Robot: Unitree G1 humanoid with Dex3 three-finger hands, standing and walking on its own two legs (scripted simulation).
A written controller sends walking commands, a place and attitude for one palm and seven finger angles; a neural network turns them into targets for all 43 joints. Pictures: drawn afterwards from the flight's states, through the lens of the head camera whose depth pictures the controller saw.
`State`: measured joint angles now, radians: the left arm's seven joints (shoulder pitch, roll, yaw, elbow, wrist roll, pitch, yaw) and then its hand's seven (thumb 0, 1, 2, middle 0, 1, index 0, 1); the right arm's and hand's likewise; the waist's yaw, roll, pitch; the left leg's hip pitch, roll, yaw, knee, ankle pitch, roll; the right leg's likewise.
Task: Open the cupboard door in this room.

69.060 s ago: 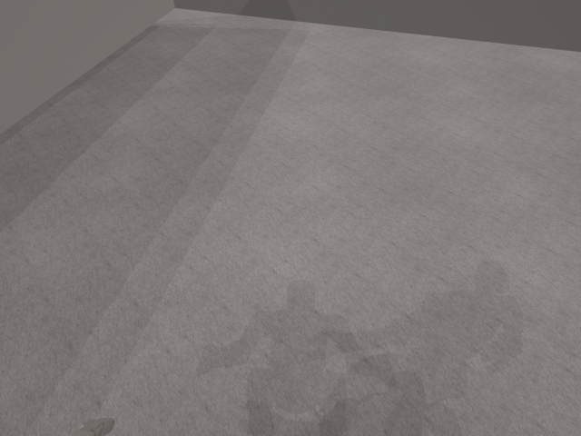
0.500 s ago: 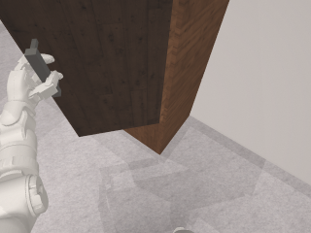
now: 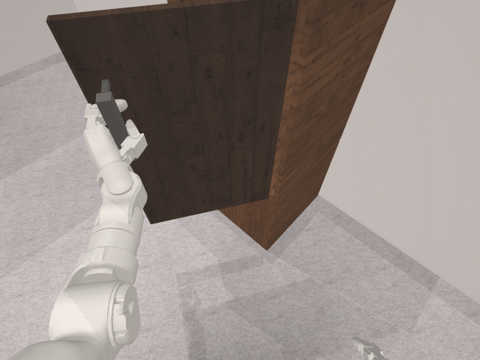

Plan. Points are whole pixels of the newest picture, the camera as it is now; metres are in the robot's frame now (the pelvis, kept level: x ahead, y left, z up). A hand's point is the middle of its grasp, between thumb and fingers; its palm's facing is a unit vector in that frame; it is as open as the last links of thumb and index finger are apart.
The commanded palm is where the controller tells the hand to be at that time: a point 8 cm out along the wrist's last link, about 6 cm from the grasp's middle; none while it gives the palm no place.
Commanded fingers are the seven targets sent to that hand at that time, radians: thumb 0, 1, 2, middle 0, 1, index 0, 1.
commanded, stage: pull the door open along its arc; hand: left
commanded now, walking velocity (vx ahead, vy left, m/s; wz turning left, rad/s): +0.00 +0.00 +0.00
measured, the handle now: (118, 122) +0.50 +0.22 +0.11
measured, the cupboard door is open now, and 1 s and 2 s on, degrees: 57 89 89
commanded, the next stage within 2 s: open thumb and fingers to let go in 0.84 s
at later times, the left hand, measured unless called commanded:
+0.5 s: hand (146, 164) +0.40 +0.15 +0.11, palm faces +0.41 -0.91 +0.04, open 6.0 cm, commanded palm +0.32 +0.18 +0.10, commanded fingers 0.00 0.90 0.90 -0.40 -1.35 -0.40 -1.35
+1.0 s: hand (194, 208) +0.31 +0.07 +0.12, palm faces +0.38 -0.92 -0.03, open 6.2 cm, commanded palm +0.27 +0.11 +0.10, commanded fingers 0.00 0.62 0.78 -0.38 -1.32 -0.38 -1.32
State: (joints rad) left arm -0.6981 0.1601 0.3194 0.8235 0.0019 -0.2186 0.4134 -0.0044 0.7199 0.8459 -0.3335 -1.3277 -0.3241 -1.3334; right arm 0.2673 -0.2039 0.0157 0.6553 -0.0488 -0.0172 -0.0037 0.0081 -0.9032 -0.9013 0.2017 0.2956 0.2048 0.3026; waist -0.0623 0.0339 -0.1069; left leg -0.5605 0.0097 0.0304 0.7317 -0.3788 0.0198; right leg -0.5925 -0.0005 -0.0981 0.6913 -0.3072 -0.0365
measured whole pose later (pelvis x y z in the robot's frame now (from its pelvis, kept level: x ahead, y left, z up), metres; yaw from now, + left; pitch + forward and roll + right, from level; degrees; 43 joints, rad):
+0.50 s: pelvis +0.01 +0.00 +0.01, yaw -2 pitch +8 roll +0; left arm -0.31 0.08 0.21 0.45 -0.09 -0.24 0.36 0.01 0.72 0.75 -0.33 -1.35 -0.34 -1.31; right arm 0.36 -0.25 -0.03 0.68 -0.02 -0.02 0.01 0.01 -0.90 -0.90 0.20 0.30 0.20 0.30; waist -0.04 0.05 -0.09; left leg -0.40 0.02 0.07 0.61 -0.35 0.01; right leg -0.46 0.02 -0.06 0.59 -0.27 -0.04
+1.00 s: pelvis +0.02 -0.01 +0.01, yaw +2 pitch +2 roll +0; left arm 0.05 -0.09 -0.26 -0.08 0.05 0.12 0.56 0.03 0.65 0.79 -0.36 -1.33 -0.37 -1.34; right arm 0.07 -0.15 0.04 0.57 -0.05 0.12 0.00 0.01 -0.90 -0.90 0.20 0.30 0.20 0.30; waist 0.04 0.05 -0.06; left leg -0.28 0.00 0.00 0.64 -0.39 0.00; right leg -0.32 0.00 -0.12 0.63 -0.35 -0.05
